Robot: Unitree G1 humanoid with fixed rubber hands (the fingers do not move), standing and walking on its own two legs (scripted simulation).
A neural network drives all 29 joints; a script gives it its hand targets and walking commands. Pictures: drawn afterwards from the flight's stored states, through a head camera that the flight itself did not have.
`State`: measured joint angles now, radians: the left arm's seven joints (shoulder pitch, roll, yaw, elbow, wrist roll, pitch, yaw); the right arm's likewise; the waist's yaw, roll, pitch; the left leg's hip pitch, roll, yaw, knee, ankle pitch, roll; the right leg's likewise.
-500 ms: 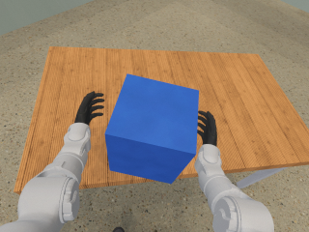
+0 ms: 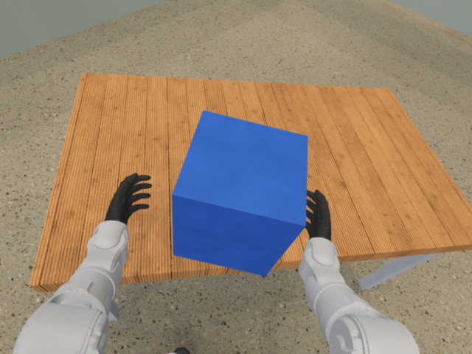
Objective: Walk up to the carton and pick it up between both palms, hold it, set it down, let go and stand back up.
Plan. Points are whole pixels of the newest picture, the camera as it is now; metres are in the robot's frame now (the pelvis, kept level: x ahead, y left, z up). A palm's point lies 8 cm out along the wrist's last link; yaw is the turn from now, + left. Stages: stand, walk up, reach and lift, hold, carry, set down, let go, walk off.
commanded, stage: set down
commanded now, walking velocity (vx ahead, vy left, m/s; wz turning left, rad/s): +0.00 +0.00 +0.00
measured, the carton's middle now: (236, 199) +0.43 -0.02 -0.04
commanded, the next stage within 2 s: none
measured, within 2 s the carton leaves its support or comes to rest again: neither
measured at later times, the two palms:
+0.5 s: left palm (107, 252) +0.31 +0.21 -0.05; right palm (330, 268) +0.29 -0.18 -0.02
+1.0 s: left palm (96, 279) +0.27 +0.22 -0.05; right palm (339, 301) +0.23 -0.19 -0.03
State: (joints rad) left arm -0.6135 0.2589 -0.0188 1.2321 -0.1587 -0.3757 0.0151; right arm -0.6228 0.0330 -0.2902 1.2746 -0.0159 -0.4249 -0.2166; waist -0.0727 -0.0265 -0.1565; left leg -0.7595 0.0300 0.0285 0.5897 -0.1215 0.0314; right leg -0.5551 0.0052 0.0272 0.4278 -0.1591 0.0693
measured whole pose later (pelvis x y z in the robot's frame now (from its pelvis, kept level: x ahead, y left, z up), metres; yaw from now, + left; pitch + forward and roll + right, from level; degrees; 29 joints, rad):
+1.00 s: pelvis +0.02 -0.01 +0.01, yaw +1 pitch +9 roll -5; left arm -0.03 0.29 -0.02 0.71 -0.20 -0.42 -0.08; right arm 0.02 0.03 -0.05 0.76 0.07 -0.50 -0.21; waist -0.04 -0.02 -0.05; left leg -0.59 0.03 0.03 0.59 -0.17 0.04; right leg -0.39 0.01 0.03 0.43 -0.21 0.07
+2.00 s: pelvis +0.05 -0.04 +0.01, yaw +1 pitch +0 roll -3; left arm 0.19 0.30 -0.02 0.57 -0.16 -0.18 -0.08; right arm 0.12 -0.01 -0.03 0.74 0.07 -0.38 -0.11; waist -0.02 -0.02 0.04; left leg -0.34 0.03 0.03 0.56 -0.22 0.02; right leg -0.16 0.01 0.03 0.43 -0.28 0.04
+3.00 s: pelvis +0.06 -0.06 +0.02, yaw +1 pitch +1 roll +0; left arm 0.19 0.23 -0.02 0.55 -0.05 0.04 -0.02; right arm 0.12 -0.14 -0.03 0.74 0.07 -0.24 -0.02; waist -0.02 -0.02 0.04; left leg -0.29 0.03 0.03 0.46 -0.18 -0.01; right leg -0.15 0.01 0.03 0.43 -0.29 0.01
